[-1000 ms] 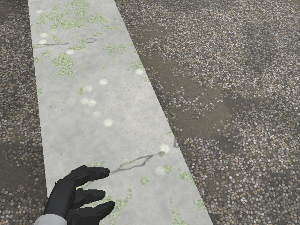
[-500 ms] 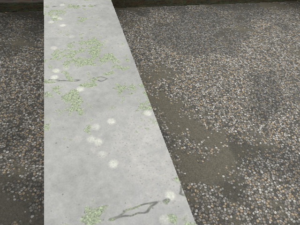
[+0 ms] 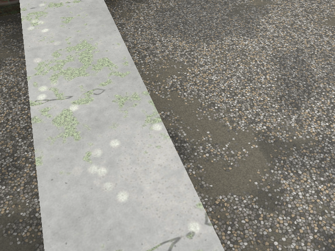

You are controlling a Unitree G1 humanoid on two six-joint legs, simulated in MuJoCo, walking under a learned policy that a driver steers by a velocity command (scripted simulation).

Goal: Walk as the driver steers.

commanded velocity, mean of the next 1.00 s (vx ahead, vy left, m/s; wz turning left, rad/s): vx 0.48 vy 0.00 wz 0.03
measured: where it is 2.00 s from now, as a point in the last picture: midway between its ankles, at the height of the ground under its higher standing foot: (131, 198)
